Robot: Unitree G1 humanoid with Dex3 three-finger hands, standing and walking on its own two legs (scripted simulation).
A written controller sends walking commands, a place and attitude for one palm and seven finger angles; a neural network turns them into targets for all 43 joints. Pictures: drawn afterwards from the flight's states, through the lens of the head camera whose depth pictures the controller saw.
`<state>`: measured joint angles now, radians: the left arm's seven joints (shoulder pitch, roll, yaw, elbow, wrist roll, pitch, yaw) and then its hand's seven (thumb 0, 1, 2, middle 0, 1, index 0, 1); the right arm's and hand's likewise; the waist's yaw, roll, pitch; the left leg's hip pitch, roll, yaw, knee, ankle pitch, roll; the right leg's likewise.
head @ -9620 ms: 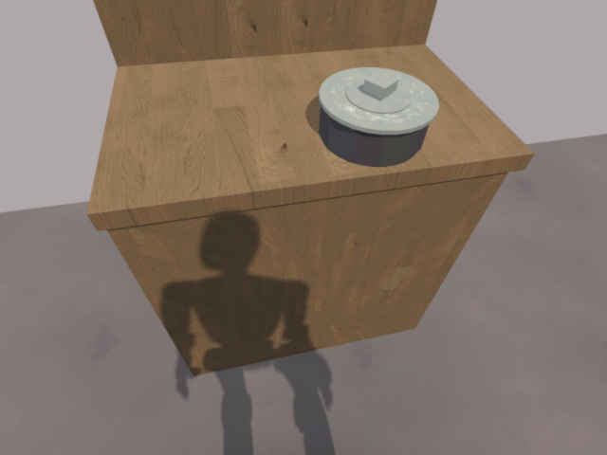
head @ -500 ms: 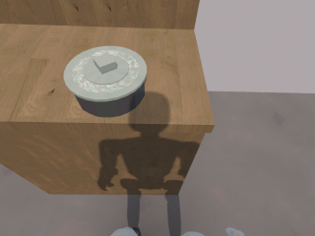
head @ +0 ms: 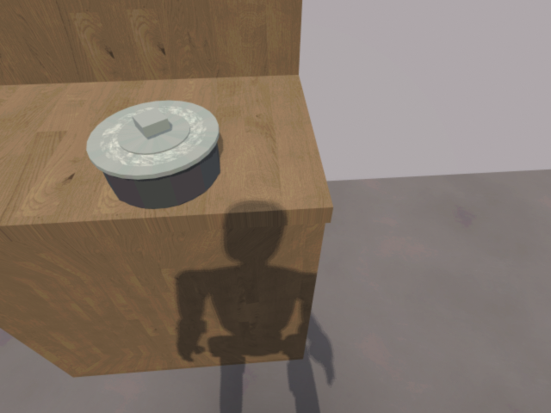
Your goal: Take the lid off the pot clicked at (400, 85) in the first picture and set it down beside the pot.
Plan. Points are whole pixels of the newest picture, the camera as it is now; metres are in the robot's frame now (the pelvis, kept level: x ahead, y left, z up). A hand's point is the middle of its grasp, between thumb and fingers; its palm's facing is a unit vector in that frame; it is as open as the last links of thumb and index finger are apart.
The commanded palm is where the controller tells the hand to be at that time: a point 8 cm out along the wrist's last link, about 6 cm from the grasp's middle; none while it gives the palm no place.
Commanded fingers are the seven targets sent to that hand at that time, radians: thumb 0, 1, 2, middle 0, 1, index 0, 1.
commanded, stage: look again from close up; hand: left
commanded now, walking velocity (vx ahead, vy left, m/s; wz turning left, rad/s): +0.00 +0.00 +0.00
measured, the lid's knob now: (151, 122) +0.51 +0.21 +0.18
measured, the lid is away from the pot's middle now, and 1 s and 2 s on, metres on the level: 0.00 0.00 0.00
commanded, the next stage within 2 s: shuffle to correct the standing spot in 1.12 s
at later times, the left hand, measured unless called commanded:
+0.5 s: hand out of the picture +0.03 +0.17 -0.16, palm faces +0.04 -0.98 -0.18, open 7.4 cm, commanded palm none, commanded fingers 0.00 0.90 0.90 -0.20 -0.30 -0.20 -0.30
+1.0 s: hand out of the picture +0.08 +0.18 -0.16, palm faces +0.03 -0.97 -0.22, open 7.4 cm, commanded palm none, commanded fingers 0.00 0.90 0.90 -0.20 -0.30 -0.20 -0.30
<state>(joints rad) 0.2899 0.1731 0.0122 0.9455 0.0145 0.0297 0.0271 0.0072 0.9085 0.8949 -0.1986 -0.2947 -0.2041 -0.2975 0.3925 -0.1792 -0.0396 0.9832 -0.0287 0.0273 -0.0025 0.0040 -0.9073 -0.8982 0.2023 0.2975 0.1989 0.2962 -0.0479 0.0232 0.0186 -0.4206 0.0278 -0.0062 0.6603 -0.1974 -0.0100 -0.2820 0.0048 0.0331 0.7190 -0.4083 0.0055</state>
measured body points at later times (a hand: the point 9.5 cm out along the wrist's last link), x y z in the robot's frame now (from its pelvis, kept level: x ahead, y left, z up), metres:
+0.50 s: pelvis +0.03 -0.01 +0.01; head +0.05 +0.00 +0.46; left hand +0.03 +0.22 -0.14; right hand +0.08 -0.24 -0.14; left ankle +0.09 +0.13 -0.72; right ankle -0.01 -0.13 -0.72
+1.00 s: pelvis +0.06 -0.01 +0.02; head +0.08 +0.00 +0.47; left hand +0.08 +0.24 -0.14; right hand +0.10 -0.24 -0.14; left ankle +0.09 +0.13 -0.72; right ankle -0.01 -0.13 -0.72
